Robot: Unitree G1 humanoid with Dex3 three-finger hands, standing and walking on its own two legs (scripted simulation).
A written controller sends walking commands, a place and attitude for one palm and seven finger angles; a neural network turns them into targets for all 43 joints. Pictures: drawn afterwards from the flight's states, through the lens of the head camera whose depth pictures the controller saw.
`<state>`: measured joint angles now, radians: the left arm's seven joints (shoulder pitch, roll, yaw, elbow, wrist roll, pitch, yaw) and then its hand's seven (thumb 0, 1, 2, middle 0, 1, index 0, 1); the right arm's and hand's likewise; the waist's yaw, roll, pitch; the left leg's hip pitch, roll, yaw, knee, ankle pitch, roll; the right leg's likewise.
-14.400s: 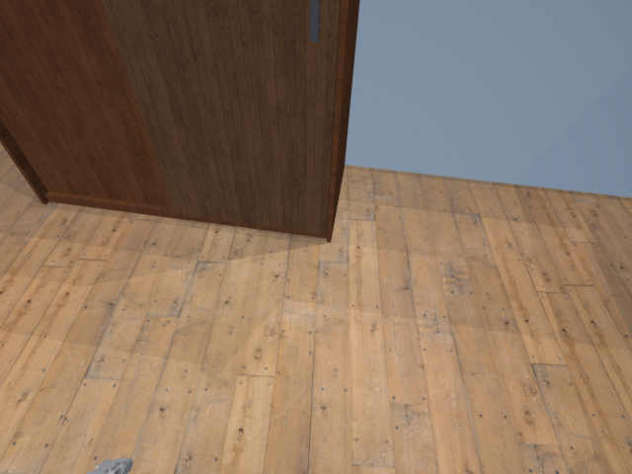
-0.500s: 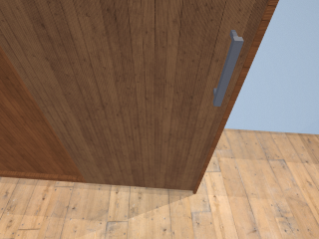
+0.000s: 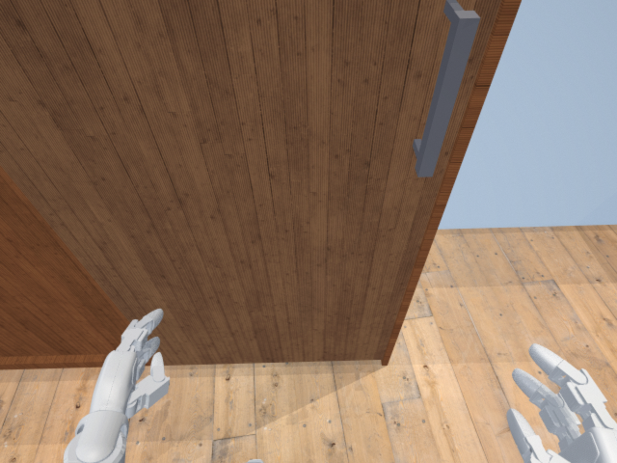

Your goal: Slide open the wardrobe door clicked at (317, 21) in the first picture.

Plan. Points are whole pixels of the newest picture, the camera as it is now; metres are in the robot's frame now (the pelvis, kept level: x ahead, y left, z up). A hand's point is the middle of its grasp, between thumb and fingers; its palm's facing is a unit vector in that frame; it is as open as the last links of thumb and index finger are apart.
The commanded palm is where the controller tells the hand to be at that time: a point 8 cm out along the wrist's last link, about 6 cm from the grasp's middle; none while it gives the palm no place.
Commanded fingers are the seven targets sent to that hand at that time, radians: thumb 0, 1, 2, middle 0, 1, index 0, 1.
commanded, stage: raise the hand with hooked fingers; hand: right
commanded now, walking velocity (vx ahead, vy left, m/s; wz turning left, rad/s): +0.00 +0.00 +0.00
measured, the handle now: (437, 97) +0.49 -0.14 +0.24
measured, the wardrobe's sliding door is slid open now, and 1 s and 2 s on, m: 0.00 0.00 0.00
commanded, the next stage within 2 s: move the hooked fingers beside the handle in 1.66 s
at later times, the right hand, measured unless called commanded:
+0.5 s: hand (590, 347) +0.22 -0.26 +0.13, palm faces +0.03 +1.00 -0.08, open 11.8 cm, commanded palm +0.19 -0.31 +0.15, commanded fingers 0.00 0.22 -0.42 0.28 1.02 0.28 1.02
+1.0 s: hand out of the picture +0.26 -0.30 +0.23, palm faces +0.07 +0.99 -0.10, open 13.9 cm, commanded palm +0.23 -0.34 +0.24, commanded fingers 0.00 0.50 -0.30 0.30 1.20 0.30 1.20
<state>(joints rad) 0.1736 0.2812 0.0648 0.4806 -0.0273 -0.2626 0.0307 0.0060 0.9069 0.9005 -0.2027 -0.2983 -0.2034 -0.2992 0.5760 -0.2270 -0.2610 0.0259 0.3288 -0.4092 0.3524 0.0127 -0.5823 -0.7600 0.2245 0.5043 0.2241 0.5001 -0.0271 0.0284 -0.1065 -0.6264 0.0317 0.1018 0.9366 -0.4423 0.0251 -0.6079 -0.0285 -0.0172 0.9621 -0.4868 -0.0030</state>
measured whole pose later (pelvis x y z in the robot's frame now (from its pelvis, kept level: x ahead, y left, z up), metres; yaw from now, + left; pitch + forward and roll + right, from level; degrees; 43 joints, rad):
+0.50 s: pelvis +0.01 -0.01 +0.03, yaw -1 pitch +5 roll +2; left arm 0.29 0.27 -0.03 0.61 -0.06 -0.31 0.08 0.01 0.90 0.90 -0.21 -0.30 -0.21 -0.30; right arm 0.35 -0.35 -0.38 -0.05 0.40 -0.17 0.43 0.01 0.00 -0.51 0.26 0.88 0.26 0.87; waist -0.02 -0.04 -0.07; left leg -0.43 0.02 0.11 0.71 -0.36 0.01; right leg -0.43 -0.02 -0.01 0.77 -0.41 -0.02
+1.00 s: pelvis +0.01 -0.02 +0.05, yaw -1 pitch -2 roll +1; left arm 0.22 0.24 -0.11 0.61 -0.07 -0.28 0.10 0.01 0.90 0.90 -0.21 -0.30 -0.21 -0.30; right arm -0.03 -0.47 -0.46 0.02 0.36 0.13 0.44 -0.01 0.48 -0.31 0.30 1.18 0.30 1.18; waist -0.06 -0.04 -0.03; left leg -0.21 0.04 0.11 0.51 -0.26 -0.01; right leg -0.21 0.01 -0.02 0.56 -0.32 -0.03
